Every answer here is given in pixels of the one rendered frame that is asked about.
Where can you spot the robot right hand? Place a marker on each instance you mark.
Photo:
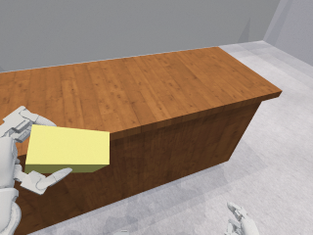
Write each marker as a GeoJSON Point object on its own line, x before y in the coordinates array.
{"type": "Point", "coordinates": [246, 226]}

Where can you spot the robot left hand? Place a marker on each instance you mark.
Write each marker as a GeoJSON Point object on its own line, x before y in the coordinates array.
{"type": "Point", "coordinates": [16, 128]}

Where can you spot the table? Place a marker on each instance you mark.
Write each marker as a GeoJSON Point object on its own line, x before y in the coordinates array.
{"type": "Point", "coordinates": [169, 115]}

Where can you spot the sponge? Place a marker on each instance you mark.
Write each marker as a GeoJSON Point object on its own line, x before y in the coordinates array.
{"type": "Point", "coordinates": [53, 148]}

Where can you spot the robot left forearm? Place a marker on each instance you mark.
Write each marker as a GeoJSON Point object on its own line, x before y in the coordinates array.
{"type": "Point", "coordinates": [10, 212]}

